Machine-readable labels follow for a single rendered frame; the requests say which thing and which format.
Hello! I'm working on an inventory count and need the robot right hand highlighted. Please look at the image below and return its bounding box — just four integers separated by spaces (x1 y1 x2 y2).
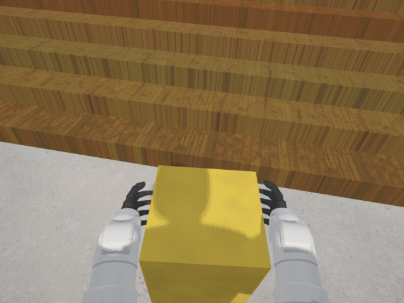
258 180 287 225

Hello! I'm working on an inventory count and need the right robot forearm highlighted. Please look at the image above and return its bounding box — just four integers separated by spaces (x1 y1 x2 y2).
268 208 330 303

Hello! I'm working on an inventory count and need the robot left hand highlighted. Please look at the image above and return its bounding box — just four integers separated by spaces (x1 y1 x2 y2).
121 182 153 226

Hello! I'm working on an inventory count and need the carton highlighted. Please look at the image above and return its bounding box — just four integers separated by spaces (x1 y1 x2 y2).
139 165 271 303

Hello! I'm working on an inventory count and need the left robot forearm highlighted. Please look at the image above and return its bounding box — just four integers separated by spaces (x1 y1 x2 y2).
81 208 141 303

